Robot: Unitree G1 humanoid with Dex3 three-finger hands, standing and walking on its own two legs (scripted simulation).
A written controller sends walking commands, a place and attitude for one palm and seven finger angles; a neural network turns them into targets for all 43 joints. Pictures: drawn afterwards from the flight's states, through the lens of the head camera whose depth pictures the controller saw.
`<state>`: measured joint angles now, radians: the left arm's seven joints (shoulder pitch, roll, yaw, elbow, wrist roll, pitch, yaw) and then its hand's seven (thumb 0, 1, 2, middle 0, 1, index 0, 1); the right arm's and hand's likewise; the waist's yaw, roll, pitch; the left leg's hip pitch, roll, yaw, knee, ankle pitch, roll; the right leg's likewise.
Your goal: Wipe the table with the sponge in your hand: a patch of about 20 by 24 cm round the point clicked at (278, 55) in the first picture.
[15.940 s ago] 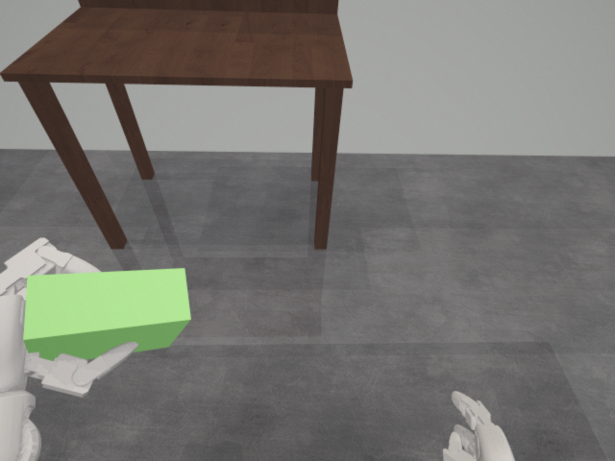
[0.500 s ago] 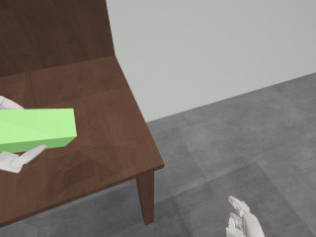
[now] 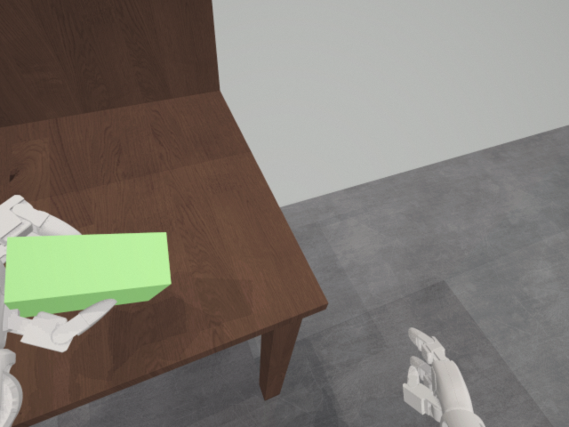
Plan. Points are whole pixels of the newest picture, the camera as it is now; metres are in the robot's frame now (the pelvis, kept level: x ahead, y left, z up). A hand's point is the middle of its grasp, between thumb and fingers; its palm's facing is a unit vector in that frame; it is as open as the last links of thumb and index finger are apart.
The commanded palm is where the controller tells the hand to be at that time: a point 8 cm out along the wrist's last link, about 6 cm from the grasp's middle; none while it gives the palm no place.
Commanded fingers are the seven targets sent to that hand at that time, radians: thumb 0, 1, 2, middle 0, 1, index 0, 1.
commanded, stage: come to a stop and stand still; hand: left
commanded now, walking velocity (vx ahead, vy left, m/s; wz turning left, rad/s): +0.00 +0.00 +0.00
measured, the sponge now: (115, 273) +0.24 +0.21 +0.13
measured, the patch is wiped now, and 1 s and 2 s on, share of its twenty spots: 0.00 0.00 0.00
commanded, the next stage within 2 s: look again from close up in 0.20 s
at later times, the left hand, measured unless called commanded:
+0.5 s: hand (56, 285) +0.21 +0.25 +0.15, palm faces +0.40 -0.84 -0.37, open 9.8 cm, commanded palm +0.15 +0.28 +0.17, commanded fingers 0.00 0.10 1.30 -1.20 -1.60 -1.20 -1.60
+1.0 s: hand (72, 318) +0.19 +0.23 +0.15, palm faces +0.34 -0.72 -0.60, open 9.8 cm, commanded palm +0.14 +0.27 +0.19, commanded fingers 0.00 0.10 1.30 -1.20 -1.60 -1.20 -1.60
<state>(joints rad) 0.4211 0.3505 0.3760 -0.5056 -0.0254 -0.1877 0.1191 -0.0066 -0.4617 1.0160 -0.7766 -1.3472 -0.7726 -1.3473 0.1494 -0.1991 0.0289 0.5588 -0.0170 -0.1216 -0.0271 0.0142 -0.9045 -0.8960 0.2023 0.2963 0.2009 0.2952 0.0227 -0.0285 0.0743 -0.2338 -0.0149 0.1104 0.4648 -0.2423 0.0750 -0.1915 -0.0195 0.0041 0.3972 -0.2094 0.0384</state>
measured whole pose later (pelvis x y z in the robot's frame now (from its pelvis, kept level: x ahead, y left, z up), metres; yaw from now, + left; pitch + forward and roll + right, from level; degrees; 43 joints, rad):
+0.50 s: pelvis -0.01 +0.00 +0.00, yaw +0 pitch -1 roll -2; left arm 0.44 0.34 0.35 -0.47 -0.03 -0.16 0.13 -0.01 -0.46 1.02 -0.78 -1.35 -0.77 -1.35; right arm 0.18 -0.20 0.03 0.58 -0.01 -0.11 -0.05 0.01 -0.90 -0.90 0.20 0.30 0.20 0.30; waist 0.01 -0.01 0.06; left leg -0.21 -0.02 0.11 0.44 -0.23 0.08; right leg -0.17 -0.02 0.00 0.37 -0.19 0.04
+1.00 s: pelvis -0.02 -0.04 +0.00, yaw +4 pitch -1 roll +0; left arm 0.37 0.48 0.29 -0.44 0.07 0.04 0.04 -0.01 -0.46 1.02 -0.77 -1.35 -0.77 -1.35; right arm 0.14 -0.23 0.03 0.61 -0.02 -0.07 -0.02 0.01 -0.90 -0.90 0.20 0.30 0.20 0.30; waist 0.06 0.02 0.02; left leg -0.27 -0.02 0.03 0.50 -0.22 0.03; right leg -0.22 0.00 -0.03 0.52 -0.28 -0.01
